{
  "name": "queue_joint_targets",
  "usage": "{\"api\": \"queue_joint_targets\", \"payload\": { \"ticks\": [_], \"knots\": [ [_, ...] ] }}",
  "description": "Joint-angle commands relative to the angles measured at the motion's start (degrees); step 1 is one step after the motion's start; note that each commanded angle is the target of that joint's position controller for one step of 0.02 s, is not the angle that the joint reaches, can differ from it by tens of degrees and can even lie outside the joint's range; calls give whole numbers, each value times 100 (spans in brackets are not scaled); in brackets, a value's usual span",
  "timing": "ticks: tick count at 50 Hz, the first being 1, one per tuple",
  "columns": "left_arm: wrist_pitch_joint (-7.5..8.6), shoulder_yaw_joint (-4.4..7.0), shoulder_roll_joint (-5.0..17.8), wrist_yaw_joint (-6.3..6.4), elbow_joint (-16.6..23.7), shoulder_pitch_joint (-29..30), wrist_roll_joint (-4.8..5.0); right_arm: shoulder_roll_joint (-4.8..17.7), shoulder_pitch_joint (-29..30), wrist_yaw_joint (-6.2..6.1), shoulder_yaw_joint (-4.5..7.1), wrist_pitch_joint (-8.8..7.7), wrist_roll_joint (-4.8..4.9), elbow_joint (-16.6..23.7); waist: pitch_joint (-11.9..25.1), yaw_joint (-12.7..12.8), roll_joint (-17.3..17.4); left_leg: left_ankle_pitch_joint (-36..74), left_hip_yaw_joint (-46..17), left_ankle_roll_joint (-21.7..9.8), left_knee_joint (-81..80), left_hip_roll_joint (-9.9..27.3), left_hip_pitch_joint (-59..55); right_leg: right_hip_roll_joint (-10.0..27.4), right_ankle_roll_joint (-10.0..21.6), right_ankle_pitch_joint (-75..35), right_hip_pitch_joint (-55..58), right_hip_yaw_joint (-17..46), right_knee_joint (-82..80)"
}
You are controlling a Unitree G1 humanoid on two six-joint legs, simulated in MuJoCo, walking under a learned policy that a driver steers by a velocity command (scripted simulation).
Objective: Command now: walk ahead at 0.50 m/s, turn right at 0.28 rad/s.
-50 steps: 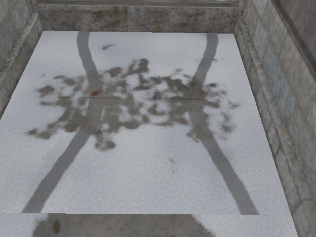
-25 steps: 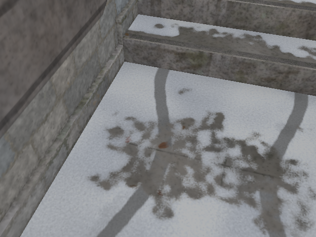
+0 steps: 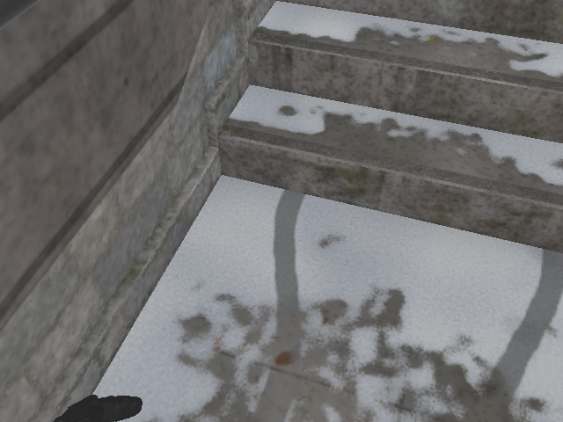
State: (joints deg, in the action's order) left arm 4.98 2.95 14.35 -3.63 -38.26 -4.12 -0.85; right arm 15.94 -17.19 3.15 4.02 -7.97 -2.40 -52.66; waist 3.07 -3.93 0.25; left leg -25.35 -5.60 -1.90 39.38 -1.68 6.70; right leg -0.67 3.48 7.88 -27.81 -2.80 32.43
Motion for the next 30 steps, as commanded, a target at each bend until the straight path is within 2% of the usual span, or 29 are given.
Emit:
{"api": "queue_joint_targets", "payload": {
  "ticks": [1,2,3,4,5,6,7,9,10,11,12,13,14,15,17,18,19,20,21,22,24,25,26,27,28,29,30],
  "knots": [
    [178,293,638,115,-396,-2744,-125,282,-71,124,15,61,-43,601,1279,1112,-1414,-337,-21,81,3190,-556,3842,1572,1714,-119,4957,3754,-1389],
    [241,272,650,150,-441,-2477,-159,134,655,112,-14,111,55,886,242,999,-780,204,-164,-138,4040,-97,4370,1547,1218,1117,3937,3371,-1612],
    [220,202,473,181,-291,-1886,-153,238,672,40,-35,91,20,827,41,752,-559,856,-267,-262,4039,187,4224,1355,1115,1189,2992,3007,-1741],
    [215,86,235,147,-157,-1384,-92,310,448,-29,-41,73,-121,732,31,359,-503,1288,-263,-268,3775,404,3846,1225,1103,896,2329,2715,-1962],
    [234,76,152,143,-26,-1016,-25,274,566,-109,-60,87,-206,750,-61,250,-390,1336,-131,-100,3519,534,3628,1162,1131,633,1855,2455,-2048],
    [230,61,192,186,4,-831,-23,58,663,-165,-134,161,-279,837,198,116,-275,1278,-69,33,3358,557,3352,1022,1101,413,1629,2341,-2075],
    [243,100,269,178,8,-830,-60,88,771,-192,-130,226,-270,929,190,184,-79,1121,4,268,3158,621,3392,961,1100,509,1469,2159,-2042],
    [315,213,536,117,-36,-983,-82,179,831,-262,-124,266,-173,1008,-9,299,-135,1506,176,591,2248,720,3374,851,1188,596,1135,2036,-2089],
    [336,234,560,53,-84,-1122,-81,141,965,-294,-138,256,-186,1041,-80,379,-139,1767,256,677,1731,760,3220,828,1281,561,971,2073,-2090],
    [351,244,532,-7,-179,-1302,-52,-12,1117,-323,-191,263,-186,1050,-206,476,-162,1944,381,667,1222,741,3032,809,1303,508,871,2019,-2135],
    [364,279,539,-53,-201,-1333,34,-25,1237,-337,-210,309,-194,1034,-248,493,-286,2094,425,641,708,721,2860,827,1345,515,814,2131,-2122],
    [372,293,550,-59,-219,-1496,-18,-63,1458,-334,-238,354,-212,1134,-331,618,-185,2198,411,602,276,700,2729,887,1391,475,939,2230,-2086],
    [198,352,907,333,-259,-1653,152,291,2267,-620,-68,212,573,1408,-766,854,-111,2301,273,612,32,520,2883,911,1176,242,813,2514,-2252],
    [149,375,995,453,-334,-1747,99,329,2243,-684,-96,161,585,1474,-684,785,-193,2334,114,553,-326,442,2940,862,1045,195,1140,2484,-2181],
    [51,365,861,532,-292,-1841,142,313,2289,-671,-73,114,484,1506,-388,865,-407,2472,0,512,-706,364,3061,818,952,39,1892,2565,-1906],
    [-10,356,775,506,-250,-1828,219,274,2410,-598,-78,81,402,1567,-243,968,-320,2532,10,511,-732,306,3061,851,962,121,2114,2647,-1771],
    [-52,330,648,495,-231,-1841,221,193,2480,-532,-88,58,388,1634,-192,960,-315,2416,-19,475,-835,257,2975,830,984,208,2232,2754,-1670],
    [-98,338,556,497,-179,-1854,280,192,2582,-479,-75,6,443,1803,-240,938,-322,2287,-63,420,-1078,212,2822,807,977,324,2226,2901,-1654],
    [-143,334,584,502,-143,-1780,304,184,2590,-430,-56,-19,454,1842,-242,881,-404,2183,-4,429,-1299,165,2603,791,1000,228,2293,2961,-1537],
    [-200,360,647,467,-135,-1822,274,237,2494,-371,-8,-65,418,1870,-91,800,-791,1868,52,292,-1396,82,2247,666,1035,-144,2295,2962,-1243],
    [-215,382,576,452,36,-1616,258,570,1743,-353,152,-153,343,1681,342,396,-848,2099,92,62,-1783,120,1003,353,787,-758,2102,2785,-473],
    [-154,334,336,434,164,-1461,222,820,1008,-366,259,-143,244,1517,870,95,-710,2293,-296,-233,-1495,723,-284,172,537,-850,1543,2395,498],
    [-59,236,114,437,239,-1637,230,1127,265,-459,340,-60,118,1462,1451,-72,235,1627,-1546,-772,-1472,1685,-2024,-278,159,182,28,1706,1889],
    [1,177,219,474,335,-2143,336,1187,-148,-430,361,66,164,1246,1558,103,1933,405,-3473,-1449,-2059,2639,-2706,-436,-27,2702,-1426,1268,2968],
    [-13,254,599,494,253,-1953,390,647,-63,-450,251,128,229,1316,932,-2,1336,-655,-3484,-1356,-2288,2606,-2358,-29,-112,2468,-2101,1250,3616],
    [-59,311,789,512,262,-1549,285,472,211,-470,205,188,246,1344,321,-16,764,-290,-2820,-1108,-2346,2409,-1688,148,-142,1910,-2148,1176,3917],
    [-86,338,758,500,306,-1355,228,499,485,-506,196,205,240,1391,18,129,434,360,-2256,-986,-2414,2221,-1046,285,-208,1523,-2034,1059,3961]
  ]
}}
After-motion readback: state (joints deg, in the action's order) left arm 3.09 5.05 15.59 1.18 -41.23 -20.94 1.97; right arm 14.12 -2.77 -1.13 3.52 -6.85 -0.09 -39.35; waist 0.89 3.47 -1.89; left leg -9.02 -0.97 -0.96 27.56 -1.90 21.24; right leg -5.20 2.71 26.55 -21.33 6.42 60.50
